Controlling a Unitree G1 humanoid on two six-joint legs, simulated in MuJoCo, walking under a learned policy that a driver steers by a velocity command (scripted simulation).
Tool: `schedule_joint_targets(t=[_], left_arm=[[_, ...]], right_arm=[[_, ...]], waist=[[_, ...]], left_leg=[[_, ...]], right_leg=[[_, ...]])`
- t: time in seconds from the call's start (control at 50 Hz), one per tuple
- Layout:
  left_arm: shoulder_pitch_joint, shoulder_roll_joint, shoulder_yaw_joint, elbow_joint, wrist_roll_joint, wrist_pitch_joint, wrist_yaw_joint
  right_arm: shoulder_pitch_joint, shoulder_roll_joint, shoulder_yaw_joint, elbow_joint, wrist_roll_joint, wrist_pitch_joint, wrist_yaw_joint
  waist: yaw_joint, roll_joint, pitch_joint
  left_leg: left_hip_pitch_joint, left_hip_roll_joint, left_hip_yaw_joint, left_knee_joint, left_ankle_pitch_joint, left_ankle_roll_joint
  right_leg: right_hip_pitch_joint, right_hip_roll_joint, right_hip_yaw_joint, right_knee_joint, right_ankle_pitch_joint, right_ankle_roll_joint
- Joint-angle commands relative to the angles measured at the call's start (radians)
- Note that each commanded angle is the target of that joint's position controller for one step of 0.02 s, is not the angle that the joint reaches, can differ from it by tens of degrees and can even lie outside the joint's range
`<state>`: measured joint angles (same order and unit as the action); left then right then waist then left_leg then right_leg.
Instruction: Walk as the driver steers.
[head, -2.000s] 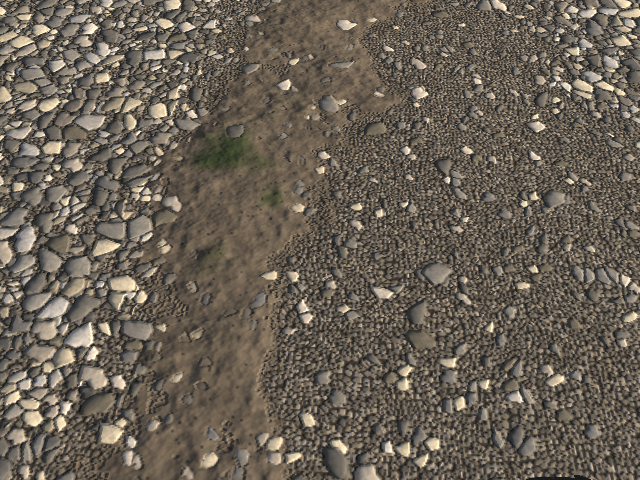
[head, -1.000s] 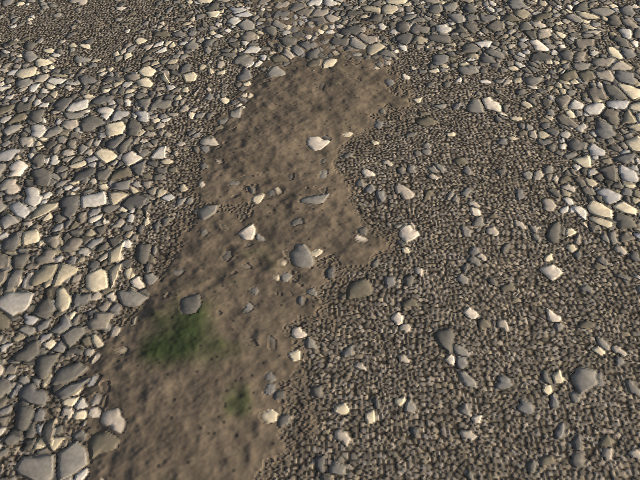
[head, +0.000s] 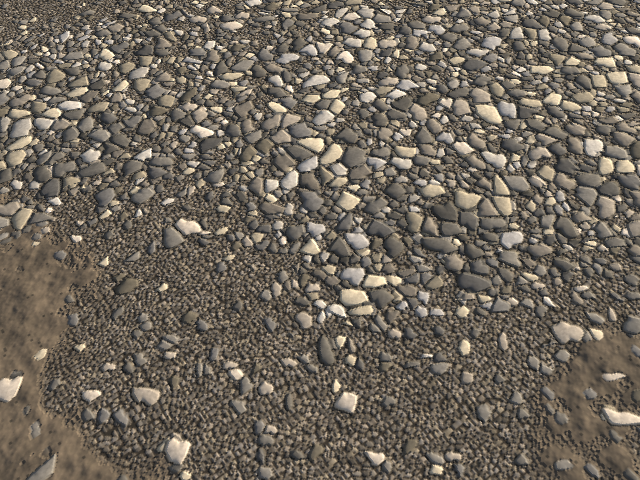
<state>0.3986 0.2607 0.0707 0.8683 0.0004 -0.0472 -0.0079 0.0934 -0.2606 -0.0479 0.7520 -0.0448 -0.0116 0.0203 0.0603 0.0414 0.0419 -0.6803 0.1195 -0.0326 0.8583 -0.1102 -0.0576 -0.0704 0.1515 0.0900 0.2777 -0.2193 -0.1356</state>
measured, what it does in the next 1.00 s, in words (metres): walks ahead, turning left: left foot, then right foot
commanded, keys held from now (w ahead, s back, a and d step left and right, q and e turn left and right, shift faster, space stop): w+e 0.08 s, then w+q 0.92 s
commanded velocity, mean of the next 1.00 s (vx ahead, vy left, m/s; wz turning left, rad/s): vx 0.50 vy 0.00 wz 0.22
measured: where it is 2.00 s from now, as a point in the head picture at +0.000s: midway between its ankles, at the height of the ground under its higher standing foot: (244, 268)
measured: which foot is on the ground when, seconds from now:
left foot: up 0.00-0.18, down 0.20-0.74, up 0.76-1.00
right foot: down 0.00-0.22, up 0.24-0.70, down 0.72-1.00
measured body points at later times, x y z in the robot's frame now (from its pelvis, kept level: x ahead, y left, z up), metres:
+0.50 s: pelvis +0.28 +0.05 +0.00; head +0.31 +0.06 +0.45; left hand +0.44 +0.29 -0.11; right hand +0.28 -0.22 -0.12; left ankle +0.27 +0.12 -0.74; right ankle +0.36 -0.11 -0.69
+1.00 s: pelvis +0.53 +0.02 +0.00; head +0.56 +0.01 +0.45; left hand +0.49 +0.30 -0.11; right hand +0.75 -0.20 -0.11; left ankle +0.54 +0.17 -0.66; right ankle +0.52 -0.08 -0.74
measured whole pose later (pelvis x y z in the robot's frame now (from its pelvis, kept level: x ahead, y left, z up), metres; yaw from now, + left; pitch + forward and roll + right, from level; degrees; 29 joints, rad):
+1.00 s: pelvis +0.53 +0.02 +0.00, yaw +18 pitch +1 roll -1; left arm 0.35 0.26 0.04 0.81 0.02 -0.09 0.00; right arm 0.20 -0.32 -0.08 0.74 -0.04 0.01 0.06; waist 0.03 0.06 0.01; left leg -0.64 0.04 -0.03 1.06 -0.20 0.02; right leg -0.10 0.02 -0.13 0.28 -0.21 -0.04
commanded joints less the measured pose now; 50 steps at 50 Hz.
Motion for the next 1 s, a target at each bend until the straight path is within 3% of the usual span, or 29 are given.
schedule_joint_targets(t=[0.02,0.08,0.12,0.16,0.18,0.2,0.22,0.24,0.26,0.28,0.3,0.36,0.44,0.5,0.6,0.66,0.7,0.72,0.74,0.76,0.78,0.8,0.82,0.86,0.92,1.0], left_arm=[[0.063,0.156,0.034,-0.044,0.002,-0.013,0.008],[0.102,0.162,0.034,-0.039,0.011,-0.010,0.017],[0.095,0.159,0.029,-0.034,0.013,-0.014,0.026],[0.060,0.169,0.025,-0.032,0.015,-0.023,0.027],[0.050,0.181,0.027,-0.028,0.020,-0.027,0.025],[0.038,0.181,0.025,-0.025,0.021,-0.029,0.020],[0.052,0.124,0.009,-0.051,0.022,-0.033,0.017],[0.195,0.059,0.002,-0.054,-0.007,-0.030,0.009],[0.140,0.120,0.002,-0.045,0.037,-0.029,0.013],[0.040,0.126,0.003,-0.062,0.040,-0.029,0.007],[-0.032,0.121,-0.003,-0.080,0.042,-0.033,0.003],[-0.054,0.093,-0.015,-0.103,0.055,-0.014,-0.010],[-0.163,0.072,-0.031,-0.145,0.052,0.000,-0.014],[-0.308,0.058,-0.044,-0.193,0.046,0.000,-0.017],[-0.443,0.059,-0.054,-0.243,0.029,-0.012,-0.016],[-0.403,0.084,-0.047,-0.246,0.024,-0.025,-0.009],[-0.245,0.118,-0.030,-0.200,0.027,-0.041,0.007],[-0.122,0.183,-0.011,-0.185,0.046,-0.053,0.023],[-0.027,0.267,0.009,-0.188,0.065,-0.045,0.038],[-0.049,0.274,0.019,-0.174,0.051,-0.025,0.035],[-0.108,0.171,-0.001,-0.189,0.043,-0.019,0.029],[-0.152,0.108,-0.016,-0.192,0.036,-0.022,0.023],[-0.171,0.085,-0.023,-0.188,0.037,-0.026,0.022],[-0.149,0.083,-0.023,-0.164,0.030,-0.042,0.021],[-0.107,0.099,-0.013,-0.139,0.018,-0.063,0.014],[-0.063,0.107,-0.006,-0.108,0.018,-0.061,0.011]], right_arm=[[-0.118,-0.067,-0.007,-0.099,0.005,-0.015,0.004],[-0.198,-0.070,0.002,-0.137,0.012,-0.027,0.009],[-0.175,-0.071,0.006,-0.136,0.013,-0.037,0.012],[-0.067,-0.094,-0.005,-0.102,0.013,-0.044,0.004],[0.041,-0.118,-0.017,-0.067,0.016,-0.048,-0.006],[0.182,-0.139,-0.028,-0.027,0.014,-0.056,-0.018],[0.341,-0.199,-0.041,-0.009,-0.003,-0.062,-0.032],[0.358,-0.299,-0.069,0.015,-0.007,-0.054,-0.025],[0.274,-0.206,-0.052,0.006,0.031,-0.042,-0.008],[0.181,-0.145,-0.039,-0.012,0.040,-0.040,-0.002],[0.155,-0.111,-0.030,-0.011,0.033,-0.043,0.002],[0.198,-0.106,-0.024,0.035,0.039,-0.059,0.000],[0.269,-0.141,-0.038,0.062,0.047,-0.061,-0.007],[0.317,-0.140,-0.043,0.072,0.048,-0.054,-0.009],[0.387,-0.157,-0.054,0.075,0.036,-0.045,-0.014],[0.350,-0.174,-0.062,0.054,0.029,-0.039,-0.022],[0.304,-0.182,-0.065,0.038,0.035,-0.043,-0.020],[0.301,-0.140,-0.053,0.022,0.047,-0.052,-0.012],[0.340,-0.051,-0.032,-0.016,0.074,-0.055,-0.012],[0.391,-0.098,-0.037,-0.026,0.050,-0.042,-0.017],[0.362,-0.128,-0.043,0.004,0.029,-0.027,-0.018],[0.307,-0.115,-0.040,0.003,0.023,-0.023,-0.005],[0.285,-0.098,-0.039,-0.001,0.021,-0.018,0.004],[0.268,-0.093,-0.038,-0.006,0.005,0.002,0.021],[0.198,-0.083,-0.035,-0.041,0.007,0.014,0.036],[0.073,-0.072,-0.025,-0.087,0.008,0.018,0.049]], waist=[[0.016,-0.092,0.000],[0.040,-0.103,0.010],[0.026,-0.117,0.008],[-0.026,-0.133,-0.013],[-0.073,-0.127,-0.065],[-0.145,-0.098,-0.139],[-0.194,-0.007,-0.265],[-0.111,0.276,-0.336],[-0.083,0.106,-0.222],[-0.064,0.021,-0.090],[-0.066,-0.032,-0.049],[-0.032,0.032,-0.048],[-0.048,0.030,-0.028],[-0.089,0.031,0.002],[-0.139,0.036,-0.018],[-0.103,0.051,-0.033],[-0.021,0.017,-0.089],[0.031,-0.078,-0.187],[0.045,-0.248,-0.301],[-0.011,-0.312,-0.292],[-0.031,-0.153,-0.164],[-0.035,-0.092,-0.077],[-0.050,-0.114,-0.044],[-0.063,-0.159,-0.028],[-0.067,-0.138,-0.039],[-0.049,-0.123,-0.007]], left_leg=[[-0.054,-0.045,0.023,-0.094,0.076,0.002],[-0.034,-0.080,0.029,-0.187,0.071,0.019],[0.050,-0.089,0.043,-0.266,0.077,0.053],[0.248,-0.127,0.068,-0.322,0.021,0.101],[0.369,-0.162,0.087,-0.343,-0.023,0.126],[0.542,-0.148,0.079,-0.391,-0.001,0.156],[0.766,0.053,-0.156,-0.387,-0.114,0.209],[0.951,0.277,-0.682,-0.520,-0.117,0.366],[0.858,0.240,-0.767,-0.590,-0.232,0.356],[0.726,0.202,-0.591,-0.592,-0.217,0.341],[0.649,0.148,-0.481,-0.601,-0.089,0.323],[0.563,0.050,-0.326,-0.623,0.169,0.296],[0.520,0.023,-0.282,-0.669,0.168,0.322],[0.508,-0.006,-0.268,-0.683,0.130,0.296],[0.571,-0.005,-0.294,-0.598,0.235,0.268],[0.559,0.008,-0.345,-0.521,0.265,0.233],[0.494,-0.043,-0.337,-0.367,0.288,0.193],[0.415,-0.106,-0.269,-0.152,0.186,0.163],[0.177,-0.227,-0.119,0.113,-0.239,0.127],[0.037,-0.221,-0.061,0.254,-0.449,0.130],[0.008,-0.148,-0.077,0.320,-0.370,0.135],[0.021,-0.122,-0.067,0.304,-0.295,0.127],[0.046,-0.096,-0.056,0.274,-0.256,0.117],[0.066,-0.077,-0.035,0.269,-0.212,0.100],[0.013,-0.067,-0.031,0.269,-0.138,0.085],[-0.063,-0.055,-0.009,0.164,-0.023,0.067]], right_leg=[[0.057,-0.262,0.226,-0.044,0.388,-0.104],[0.108,-0.273,0.255,0.005,0.472,-0.100],[0.127,-0.292,0.240,0.012,0.523,-0.075],[0.101,-0.294,0.204,0.066,0.697,-0.031],[0.113,-0.274,0.172,0.188,0.838,-0.015],[0.073,-0.230,0.119,0.375,0.828,0.003],[-0.078,-0.177,0.075,0.664,0.529,0.020],[-0.392,0.022,-0.011,0.978,-0.239,0.073],[-0.504,-0.053,0.045,1.033,-0.246,0.055],[-0.528,-0.111,0.021,1.006,-0.149,0.060],[-0.519,-0.142,0.004,0.958,-0.101,0.066],[-0.454,-0.184,-0.023,0.836,-0.082,0.106],[-0.506,-0.202,-0.064,0.697,-0.050,0.158],[-0.526,-0.205,-0.078,0.530,0.074,0.184],[-0.482,-0.165,-0.080,0.364,0.149,0.186],[-0.349,-0.142,-0.063,0.272,0.080,0.161],[-0.101,-0.124,-0.062,0.159,0.063,0.126],[0.089,-0.271,0.076,0.112,-0.036,0.080],[0.325,-0.527,0.408,0.042,-0.226,0.010],[0.280,-0.606,0.667,-0.022,-0.311,-0.060],[0.167,-0.561,0.558,-0.023,-0.365,-0.054],[0.063,-0.500,0.405,-0.045,-0.263,-0.036],[0.003,-0.454,0.284,-0.069,-0.135,-0.012],[-0.040,-0.402,0.140,-0.088,0.054,0.002],[-0.016,-0.410,0.043,-0.107,0.218,-0.016],[0.015,-0.400,-0.079,-0.127,0.304,-0.021]])
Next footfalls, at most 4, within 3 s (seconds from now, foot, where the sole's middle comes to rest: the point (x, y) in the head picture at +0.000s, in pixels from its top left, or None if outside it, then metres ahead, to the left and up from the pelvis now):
0.20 left None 0.31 0.12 -0.78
0.72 right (401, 432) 0.56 -0.07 -0.78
1.24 left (271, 349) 0.75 0.23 -0.78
1.78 right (265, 233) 1.09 0.28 -0.78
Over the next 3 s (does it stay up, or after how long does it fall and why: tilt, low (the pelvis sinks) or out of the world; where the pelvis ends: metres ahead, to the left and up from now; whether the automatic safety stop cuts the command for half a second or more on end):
stays up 1.32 0.73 0.00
